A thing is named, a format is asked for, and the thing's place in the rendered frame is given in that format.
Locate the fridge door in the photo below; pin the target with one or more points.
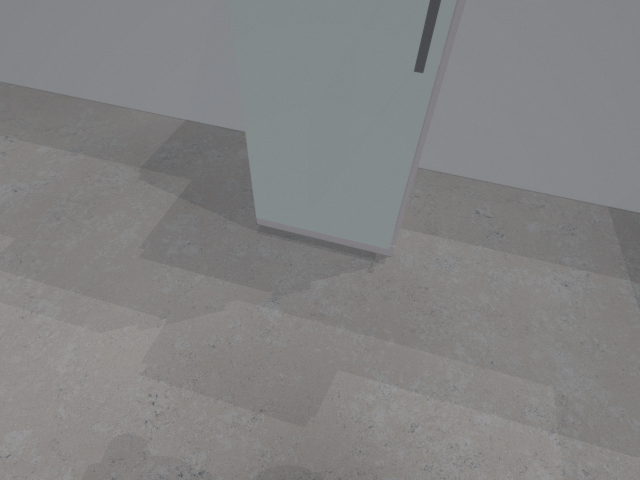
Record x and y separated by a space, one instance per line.
333 109

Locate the handle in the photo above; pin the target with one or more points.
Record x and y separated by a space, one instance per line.
427 35

